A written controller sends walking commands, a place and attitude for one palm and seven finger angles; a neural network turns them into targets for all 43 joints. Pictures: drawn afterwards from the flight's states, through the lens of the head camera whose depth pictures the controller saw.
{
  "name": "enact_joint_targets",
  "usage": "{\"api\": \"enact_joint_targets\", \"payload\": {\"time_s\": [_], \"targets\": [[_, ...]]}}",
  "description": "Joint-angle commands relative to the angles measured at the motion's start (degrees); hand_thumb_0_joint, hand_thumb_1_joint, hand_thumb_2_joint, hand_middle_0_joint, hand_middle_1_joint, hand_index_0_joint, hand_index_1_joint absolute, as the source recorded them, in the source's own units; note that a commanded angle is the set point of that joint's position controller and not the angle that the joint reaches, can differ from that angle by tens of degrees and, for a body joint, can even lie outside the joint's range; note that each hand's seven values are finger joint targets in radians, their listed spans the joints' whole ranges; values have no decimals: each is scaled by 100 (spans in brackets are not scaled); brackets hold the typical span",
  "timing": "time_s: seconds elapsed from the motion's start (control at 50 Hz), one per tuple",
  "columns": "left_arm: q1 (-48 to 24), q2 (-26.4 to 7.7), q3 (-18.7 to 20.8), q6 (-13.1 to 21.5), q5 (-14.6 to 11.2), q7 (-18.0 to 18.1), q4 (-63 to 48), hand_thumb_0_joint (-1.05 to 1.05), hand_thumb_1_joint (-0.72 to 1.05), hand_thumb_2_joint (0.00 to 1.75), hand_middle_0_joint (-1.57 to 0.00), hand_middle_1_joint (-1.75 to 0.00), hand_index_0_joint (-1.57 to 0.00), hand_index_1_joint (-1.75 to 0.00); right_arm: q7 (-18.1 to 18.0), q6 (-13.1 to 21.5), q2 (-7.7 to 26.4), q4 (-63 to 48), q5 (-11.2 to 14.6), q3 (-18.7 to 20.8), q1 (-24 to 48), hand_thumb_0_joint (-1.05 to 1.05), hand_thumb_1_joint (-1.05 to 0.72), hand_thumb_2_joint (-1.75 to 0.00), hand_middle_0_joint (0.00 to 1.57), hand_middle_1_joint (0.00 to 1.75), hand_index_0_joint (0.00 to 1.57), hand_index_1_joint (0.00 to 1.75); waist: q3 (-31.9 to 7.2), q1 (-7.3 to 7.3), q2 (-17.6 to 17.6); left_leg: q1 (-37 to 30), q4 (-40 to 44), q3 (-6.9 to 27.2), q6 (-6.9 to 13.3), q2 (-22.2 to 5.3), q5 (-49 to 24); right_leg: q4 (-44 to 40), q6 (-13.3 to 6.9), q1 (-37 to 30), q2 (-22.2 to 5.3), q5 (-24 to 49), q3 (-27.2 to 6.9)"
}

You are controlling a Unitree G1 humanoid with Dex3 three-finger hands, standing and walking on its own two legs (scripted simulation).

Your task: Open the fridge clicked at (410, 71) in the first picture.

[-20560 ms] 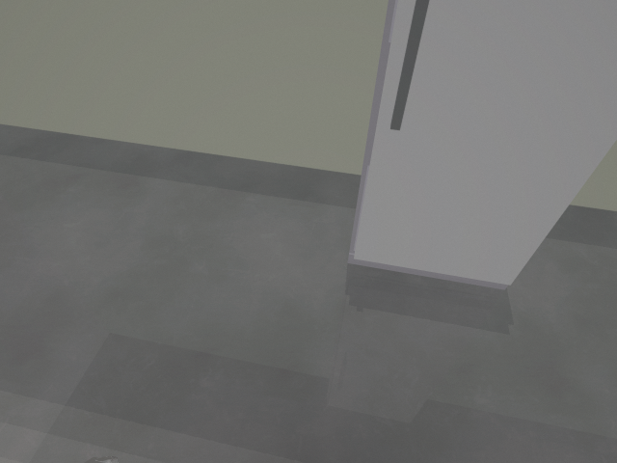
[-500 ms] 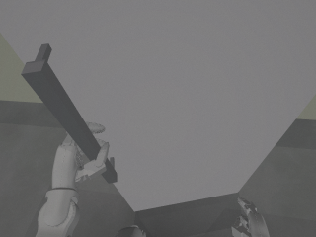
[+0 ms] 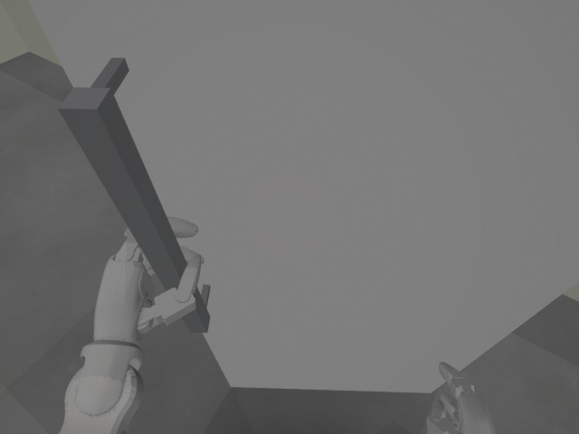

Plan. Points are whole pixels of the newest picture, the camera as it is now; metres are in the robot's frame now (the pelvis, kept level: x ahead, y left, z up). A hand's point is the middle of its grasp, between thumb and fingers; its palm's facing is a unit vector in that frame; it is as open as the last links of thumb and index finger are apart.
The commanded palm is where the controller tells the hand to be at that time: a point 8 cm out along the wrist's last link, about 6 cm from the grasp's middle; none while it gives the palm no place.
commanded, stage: walk backward, drawing the door open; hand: left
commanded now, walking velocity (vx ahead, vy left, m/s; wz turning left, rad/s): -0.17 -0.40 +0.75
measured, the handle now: (171, 237) +0.30 +0.15 +0.16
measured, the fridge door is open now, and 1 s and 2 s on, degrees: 32 68 82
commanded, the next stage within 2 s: stop walking and hold the door back in 1.28 s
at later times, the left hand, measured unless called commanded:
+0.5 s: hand out of the picture +0.09 +0.07 +0.12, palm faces +0.57 -0.77 -0.28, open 6.4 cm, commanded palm +0.04 +0.10 +0.13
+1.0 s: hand out of the picture -0.05 -0.03 +0.12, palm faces +0.85 -0.38 -0.37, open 6.6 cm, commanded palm -0.11 -0.03 +0.13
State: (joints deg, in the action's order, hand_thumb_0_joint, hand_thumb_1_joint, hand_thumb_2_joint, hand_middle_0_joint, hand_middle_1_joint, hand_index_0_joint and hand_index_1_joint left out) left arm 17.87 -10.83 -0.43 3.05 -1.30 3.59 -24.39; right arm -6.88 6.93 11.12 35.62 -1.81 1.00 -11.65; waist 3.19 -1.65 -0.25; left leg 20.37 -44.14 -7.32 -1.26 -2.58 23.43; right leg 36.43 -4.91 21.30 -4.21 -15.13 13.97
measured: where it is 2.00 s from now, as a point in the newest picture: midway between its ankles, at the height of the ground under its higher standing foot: outside the picture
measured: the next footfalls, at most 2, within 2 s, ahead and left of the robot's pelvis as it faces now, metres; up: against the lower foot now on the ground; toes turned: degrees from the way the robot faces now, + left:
left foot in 0.02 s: +0.03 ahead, +0.12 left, +0.00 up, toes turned +7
right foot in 0.26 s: +0.07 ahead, -0.26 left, +0.00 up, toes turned +11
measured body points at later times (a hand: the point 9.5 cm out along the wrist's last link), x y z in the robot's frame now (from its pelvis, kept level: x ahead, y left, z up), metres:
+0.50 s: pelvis -0.06 -0.20 +0.00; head -0.03 -0.19 +0.45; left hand +0.06 +0.11 +0.14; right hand +0.19 -0.37 -0.09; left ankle -0.09 -0.12 -0.69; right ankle +0.03 -0.27 -0.72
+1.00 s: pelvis -0.05 -0.37 +0.01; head -0.03 -0.36 +0.46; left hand -0.10 -0.01 +0.15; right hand +0.23 -0.45 -0.09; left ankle -0.12 -0.29 -0.65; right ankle +0.06 -0.44 -0.72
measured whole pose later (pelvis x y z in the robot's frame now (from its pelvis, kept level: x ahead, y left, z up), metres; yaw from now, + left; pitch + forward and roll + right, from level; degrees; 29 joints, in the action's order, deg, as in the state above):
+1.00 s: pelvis -0.05 -0.37 +0.01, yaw +42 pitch -3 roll +0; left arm 21.7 -18.0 18.0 6.9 -3.1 7.2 -16.1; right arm -5.8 5.7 12.9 38.1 -0.1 1.9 -10.4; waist 5.3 -0.1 0.8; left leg 28.6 -66.0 -2.8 -3.1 -0.1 32.7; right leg 32.7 0.5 15.7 -5.5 -14.0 7.0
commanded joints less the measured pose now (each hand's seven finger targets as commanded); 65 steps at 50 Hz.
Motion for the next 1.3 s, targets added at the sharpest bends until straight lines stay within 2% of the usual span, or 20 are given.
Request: {"api": "enact_joint_targets", "payload": {"time_s": [0.0,0.06,0.12,0.18,0.24,0.3,0.46,0.48,0.52,0.64,0.76,0.8,0.82,0.88,1.04,1.06,1.08,1.12,1.2,1.28], "targets": [[-1141,-475,303,901,214,5,-1715,0,90,90,-45,-140,-45,-140,16,396,763,-908,-212,233,77,0,-90,-90,20,30,20,30,-1274,-85,1466,-2996,2726,4748,1483,-3276,-4817,2920,909,2461,179,-1740,-1423],[-1170,-809,726,1062,346,-36,-1897,0,90,90,-45,-140,-45,-140,150,306,759,-771,-159,357,651,0,-90,-90,20,30,20,30,-731,6,1548,-1661,2507,3717,1395,-2511,-3191,3257,846,2121,-20,-926,-2074],[-1033,-557,716,833,175,61,-1516,0,90,90,-45,-140,-45,-140,234,324,716,-711,-18,323,716,0,-90,-90,20,30,20,30,-675,185,1509,238,2565,1816,614,-1371,-1146,1435,788,-300,184,-279,-1464],[-854,-719,998,717,120,165,-1228,0,90,90,-45,-140,-45,-140,218,284,635,-769,120,279,733,0,-90,-90,20,30,20,30,-886,229,1736,1146,2529,1663,429,-855,796,2,821,-1862,755,-586,-645],[-1157,-1344,1453,678,98,239,-1560,0,90,90,-45,-140,-45,-140,225,276,118,-697,169,204,685,0,-90,-90,20,30,20,30,-934,162,-1127,1037,-1216,294,-218,462,810,-2242,11,-846,-932,-1077,-2169],[-908,-1394,1626,698,53,131,-1109,0,90,90,-45,-140,-45,-140,123,386,283,-632,70,354,808,0,-90,-90,20,30,20,30,-929,257,-1398,1606,-4137,714,-156,160,1082,-1832,-815,-765,-1649,360,-2793],[-774,-1274,1720,751,-95,242,-1423,0,90,90,-45,-140,-45,-140,-55,288,357,-909,-19,164,310,0,-90,-90,20,30,20,30,-1220,70,-307,-895,1294,-99,40,25,-112,-454,-289,-510,-955,1141,-898],[-896,-1208,1618,779,-102,236,-1513,0,90,90,-45,-140,-45,-140,-67,316,456,-946,4,209,40,0,-90,-90,20,30,20,30,-1256,-128,217,-1937,2043,560,154,-444,-863,696,24,425,-712,618,-708],[-912,-1446,1768,1029,93,273,-1467,0,90,90,-45,-140,-45,-140,-3,301,778,-996,-69,293,66,0,-90,-90,20,30,20,30,-1175,67,2025,-2894,2980,4847,1450,-3239,-4557,3122,899,2194,125,-2137,-1343],[-789,-1364,1878,869,87,277,-1310,0,90,90,-45,-140,-45,-140,165,317,740,-771,86,265,408,0,-90,-90,20,30,20,30,-684,180,1792,-612,2661,1696,713,-1313,-1896,1806,857,313,251,-481,-1276],[-379,-1570,2208,779,-84,419,-820,0,90,90,-45,-140,-45,-140,220,361,686,-924,160,193,394,0,-90,-90,20,30,20,30,-800,255,1432,425,2110,1447,395,-568,276,-1035,869,-1654,670,-298,-677],[-406,-2194,2618,730,-40,445,-842,0,90,90,-45,-140,-45,-140,242,325,332,-894,148,132,533,0,-90,-90,20,30,20,30,-689,233,-1119,902,-742,580,-151,479,698,-2252,179,-1040,-1024,-61,-2363],[-516,-2449,2883,756,-10,519,-888,0,90,90,-45,-140,-45,-140,239,431,421,-845,105,152,661,0,-90,-90,20,30,20,30,-808,348,-982,1227,-2517,842,-136,590,1280,-2222,-480,-613,-1981,1055,-3255],[-233,-2066,2711,772,-99,433,-556,0,90,90,-45,-140,-45,-140,185,313,454,-751,128,242,642,0,-90,-90,20,30,20,30,-795,260,-1200,1473,-3642,820,-272,160,851,-1730,-668,-905,-1634,1208,-2280],[40,-1885,2575,894,-197,504,-1051,0,90,90,-45,-140,-45,-140,-26,168,528,-907,40,125,399,0,-90,-90,20,30,20,30,-942,92,-250,-756,1388,126,-69,138,-392,-575,-107,-575,-1126,1385,-818],[19,-1817,2467,921,-220,488,-1280,0,90,90,-45,-140,-45,-140,-28,163,623,-973,87,180,256,0,-90,-90,20,30,20,30,-1021,-28,442,-1510,2171,576,8,-127,-1160,477,164,-15,-813,801,-708],[-22,-1837,2420,1020,-235,492,-1589,0,90,90,-45,-140,-45,-140,-14,234,827,-1112,91,221,409,0,-90,-90,20,30,20,30,-1030,145,2260,-2053,2778,2814,636,-1652,-3582,1845,712,1094,90,-1372,-512],[-446,-2257,2742,1256,31,419,-1651,0,90,90,-45,-140,-45,-140,120,444,708,-724,-18,207,245,0,-90,-90,20,30,20,30,-1400,117,2692,-2257,2756,4294,996,-2410,-5159,3338,826,1566,259,-2227,-1620],[-381,-1687,2205,1006,25,467,-1032,0,90,90,-45,-140,-45,-140,231,443,751,-620,189,238,281,0,-90,-90,20,30,20,30,-946,143,1455,-1378,2596,2114,798,-1236,-2987,2865,848,879,338,-789,-1344],[-406,-1640,2124,847,-153,531,-775,0,90,90,-45,-140,-45,-140,134,450,750,-679,187,98,260,0,-90,-90,20,30,20,30,-881,121,1651,-806,3122,2136,822,-1131,-1326,1850,843,63,589,-1062,-1096]]}}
